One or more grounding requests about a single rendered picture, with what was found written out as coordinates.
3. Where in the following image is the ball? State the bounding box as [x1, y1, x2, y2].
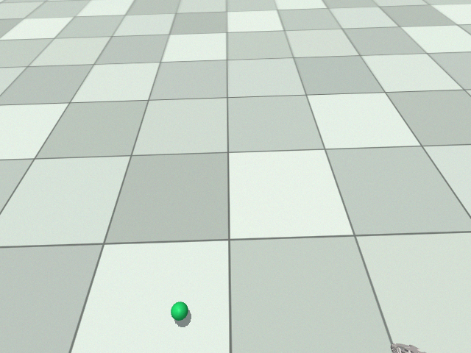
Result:
[171, 302, 188, 321]

